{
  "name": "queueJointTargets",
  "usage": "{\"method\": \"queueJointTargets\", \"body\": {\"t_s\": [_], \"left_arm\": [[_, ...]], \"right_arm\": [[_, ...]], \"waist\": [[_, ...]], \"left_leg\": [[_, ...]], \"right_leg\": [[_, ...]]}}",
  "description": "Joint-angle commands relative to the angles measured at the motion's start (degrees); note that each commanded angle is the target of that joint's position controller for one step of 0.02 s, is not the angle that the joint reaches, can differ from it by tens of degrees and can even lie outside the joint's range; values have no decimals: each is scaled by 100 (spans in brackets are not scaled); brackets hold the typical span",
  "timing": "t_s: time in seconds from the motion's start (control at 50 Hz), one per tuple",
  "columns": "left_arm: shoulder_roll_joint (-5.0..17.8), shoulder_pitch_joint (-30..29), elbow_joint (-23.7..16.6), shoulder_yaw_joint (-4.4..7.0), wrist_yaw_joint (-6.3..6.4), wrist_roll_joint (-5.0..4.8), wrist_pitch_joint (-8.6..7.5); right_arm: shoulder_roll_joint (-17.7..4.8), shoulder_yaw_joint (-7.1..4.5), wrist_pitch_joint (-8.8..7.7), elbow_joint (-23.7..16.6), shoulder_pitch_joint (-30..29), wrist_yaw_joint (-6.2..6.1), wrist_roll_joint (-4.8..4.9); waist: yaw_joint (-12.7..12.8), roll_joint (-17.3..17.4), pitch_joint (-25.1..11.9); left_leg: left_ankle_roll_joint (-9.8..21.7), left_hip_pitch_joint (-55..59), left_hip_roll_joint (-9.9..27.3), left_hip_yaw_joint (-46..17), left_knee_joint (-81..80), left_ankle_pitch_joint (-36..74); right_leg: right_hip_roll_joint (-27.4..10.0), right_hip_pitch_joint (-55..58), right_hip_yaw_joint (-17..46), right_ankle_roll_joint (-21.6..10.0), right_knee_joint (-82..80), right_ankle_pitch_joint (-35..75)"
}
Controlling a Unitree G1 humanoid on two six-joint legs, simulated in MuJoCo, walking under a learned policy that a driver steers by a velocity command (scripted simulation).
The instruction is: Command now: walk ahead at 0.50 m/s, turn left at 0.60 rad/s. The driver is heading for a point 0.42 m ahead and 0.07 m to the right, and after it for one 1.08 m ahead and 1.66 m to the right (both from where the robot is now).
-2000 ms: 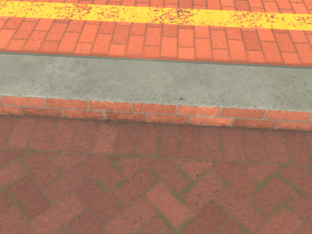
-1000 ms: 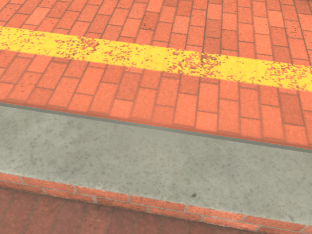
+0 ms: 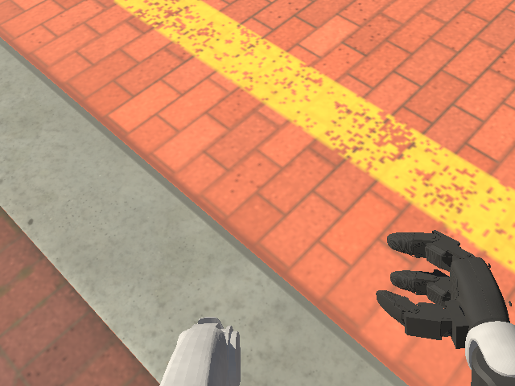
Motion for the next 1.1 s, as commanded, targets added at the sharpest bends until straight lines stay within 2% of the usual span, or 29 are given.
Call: {"method": "queueJointTargets", "body": {"t_s": [0.02, 0.04, 0.06, 0.08, 0.1, 0.14, 0.18, 0.22, 0.24, 0.28, 0.4, 0.44, 0.58, 0.62, 0.64, 0.66, 0.68, 0.7, 0.72, 0.74, 0.8, 0.86, 0.9, 0.96, 1.02, 1.04, 1.06, 1.08, 1.1], "left_arm": [[1235, -96, -540, 207, 44, -259, 99], [1922, -230, -668, 385, -69, -329, 82], [2398, -606, -1049, 526, -212, -565, -99], [1924, -1018, -1571, 451, -444, -584, -299], [1440, -1019, -1685, 390, -622, -361, -391], [501, -1153, -1720, 266, -413, -339, -220], [-127, -1197, -1757, 29, -132, -139, 38], [-199, -1406, -1869, -60, 18, -88, 234], [228, -1669, -2000, -46, -5, -549, 22], [229, -1815, -1962, -39, -59, -596, -11], [226, -3062, -2204, -29, -249, -368, 0], [175, -3476, -2337, -12, -299, -460, -12], [561, -3519, -2434, 186, -583, -432, 110], [860, -2672, -2188, 281, -598, -445, 208], [1120, -1726, -1935, 384, -547, -440, 241], [1237, -744, -1568, 415, -473, -398, 211], [1195, -833, -1511, 341, -377, -209, 181], [1162, -1368, -1724, 370, -256, -224, 227], [964, -1621, -1904, 358, -182, -320, 268], [822, -2005, -1952, 303, -173, -371, 253], [808, -2255, -2137, 237, -163, -285, 62], [1130, -2063, -2152, 325, -53, -339, 27], [1327, -1611, -2082, 411, -22, -386, 86], [1250, -1169, -2040, 413, -66, -458, 191], [1014, -1119, -2115, 361, -113, -397, 228], [696, -1183, -2205, 268, -143, -343, 185], [228, -1060, -2401, 131, -142, -289, 142], [505, -671, -2629, 130, -161, -466, 62], [907, -809, -2484, 220, -131, -540, 99]], "right_arm": [[-94, 118, -28, -301, 215, 246, 110], [-481, -114, 60, 31, 1595, 232, 233], [-1024, -352, 43, 321, 2919, 198, 247], [-1746, -611, -14, 420, 2891, 147, 302], [-2114, -784, 15, 478, 2739, 58, 303], [-1763, -719, -168, 1044, 2421, 74, 121], [-903, -448, -434, 1482, 1975, 42, 30], [-505, -293, -597, 1761, 2072, 24, 10], [-197, -178, -819, 1715, 2185, 224, 193], [-159, -177, -976, 1917, 2310, 204, 275], [-654, -236, -940, 2319, 3183, -124, 265], [-705, -193, -933, 2431, 3410, -188, 212], [-1338, -306, -883, 2489, 3485, -474, 226], [-1478, -409, -776, 2295, 3236, -573, 233], [-1634, -481, -758, 2143, 2870, -587, 205], [-1631, -500, -782, 1922, 2267, -530, 176], [-705, -272, -931, 1617, 2397, -339, -22], [-843, -228, -1087, 1494, 2996, -117, 279], [-1173, -273, -1156, 1347, 2744, 3, 413], [-1161, -261, -1170, 1277, 2565, 78, 352], [-1291, -275, -1058, 1175, 2451, 9, 165], [-1008, -111, -1067, 860, 1907, -97, 31], [-815, -35, -1050, 730, 1349, -119, 92], [-1131, -161, -1021, 718, 1369, -113, 338], [-1381, -378, -1057, 813, 1810, -88, 346], [-1595, -476, -1097, 874, 2492, -105, 275], [-2023, -569, -1068, 922, 3265, -154, 146], [-2243, -657, -1004, 1108, 3592, -99, 126], [-1705, -555, -969, 945, 3296, -123, 159]], "waist": [[-584, -348, -1058], [-1198, -899, -1944], [-1989, -1112, -2841], [-1777, 508, -3355], [-1342, 1062, -4195], [-727, -345, -2852], [-99, -227, -990], [-10, 32, -429], [-173, -41, -863], [-96, -21, -816], [-701, 353, -447], [-804, 397, -510], [-482, 738, -583], [-84, 800, -752], [399, 705, -1030], [974, -237, -1254], [350, -1400, -1733], [-24, -740, -2073], [-79, -252, -1543], [-424, 341, -653], [-734, 606, -153], [-591, 375, -183], [-221, 34, -387], [-114, -392, -617], [-473, -523, -723], [-826, -378, -1158], [-958, 782, -1919], [-741, 2420, -2217], [-890, 1473, -1628]], "left_leg": [[171, 3891, -742, 1201, -2024, 613], [248, 5286, -1098, 979, -2217, 746], [601, 7033, -1217, -356, -2733, 748], [1187, 8298, 128, -3602, -4913, 502], [914, 8364, 1039, -5834, -6238, 1144], [395, 6854, 948, -5020, -6349, 991], [123, 4921, 685, -3560, -6025, 2125], [126, 4231, 579, -2789, -5964, 2948], [174, 4755, 616, -2657, -6369, 3243], [-89, 5140, 626, -2386, -6785, 3609], [-1056, 6131, 121, -739, -7720, 5729], [-1280, 6641, 137, -567, -7911, 5751], [-1285, 7979, 585, 62, -6850, 9226], [-1292, 7928, 764, -70, -5692, 9884], [-1359, 7674, 613, -41, -4399, 9566], [-1344, 6224, -32, 28, -1999, 5691], [-1370, 3302, -781, -763, 41, -72], [-1197, 2615, -487, -1811, 461, 258], [-1055, 2166, -405, -1687, 35, 551], [-902, 2094, -289, -1369, -655, 846], [-1012, 2798, 161, -1369, -1561, 1309], [-1163, 3667, 301, -960, -3521, 1916], [-1252, 4585, -11, -727, -4659, 2697], [-1318, 4945, -257, -982, -5651, 3058], [-961, 5693, -305, -988, -6276, 2604], [-623, 6718, 273, -1447, -6225, 2369], [-8, 8290, 1610, -3269, -6513, 1889], [764, 8886, 2436, -5905, -7186, 302], [647, 8472, 2205, -5554, -7326, -542]], "right_leg": [[-1104, -1592, 221, -1540, 729, 8820], [-1256, -1476, 332, -1537, 2198, 10300], [-971, -2395, 501, -1161, 4247, 10851], [297, -4222, 864, -583, 7204, 3812], [849, -4492, 1997, -571, 9394, 668], [499, -4950, 2366, -642, 10389, 1250], [233, -5259, 2460, -764, 10202, 1263], [212, -5369, 2612, -767, 9868, 781], [188, -5407, 2798, -944, 9728, 339], [154, -5899, 3057, -1175, 8824, 1096], [709, -6263, 1994, -1177, 5707, 2555], [833, -6121, 1771, -1257, 4710, 2916], [1297, -4835, 930, -1291, 2993, 2268], [1274, -4075, 1049, -1397, 2588, 1885], [1099, -3256, 1354, -1650, 2045, 2256], [591, -1617, 2132, -2036, 1553, 3437], [-333, 602, 3849, -2709, 2789, 4107], [-884, 488, 4938, -3423, 2139, 2238], [-718, -43, 5137, -3347, 1405, 200], [-449, -1030, 4926, -3043, 851, -230], [-205, -2767, 4703, -2876, 553, 341], [353, -3874, 3650, -2472, 812, 1625], [664, -4180, 3323, -2187, 1058, 1482], [494, -3469, 3870, -1931, 1571, 628], [468, -3106, 4142, -1554, 2551, 400], [709, -3503, 3784, -1286, 3719, 306], [1249, -4685, 2906, -918, 5561, -1063], [1125, -6220, 2558, -745, 6962, -1547], [762, -6609, 2684, -614, 7703, -961]]}}
Velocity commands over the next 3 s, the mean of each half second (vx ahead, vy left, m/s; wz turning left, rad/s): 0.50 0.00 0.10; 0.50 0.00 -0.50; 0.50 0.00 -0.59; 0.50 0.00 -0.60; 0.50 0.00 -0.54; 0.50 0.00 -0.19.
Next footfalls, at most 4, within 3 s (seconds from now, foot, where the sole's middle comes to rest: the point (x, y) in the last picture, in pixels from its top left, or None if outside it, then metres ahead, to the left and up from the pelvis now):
0.04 left None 0.27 0.10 -0.60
0.66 right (275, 275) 0.59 0.04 -0.60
1.04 left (210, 173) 0.88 0.23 -0.60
1.54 right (351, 151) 0.97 -0.15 -0.60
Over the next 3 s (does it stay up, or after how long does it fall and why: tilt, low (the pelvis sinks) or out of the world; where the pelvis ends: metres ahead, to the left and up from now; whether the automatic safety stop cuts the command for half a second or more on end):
stays up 1.31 -0.62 0.17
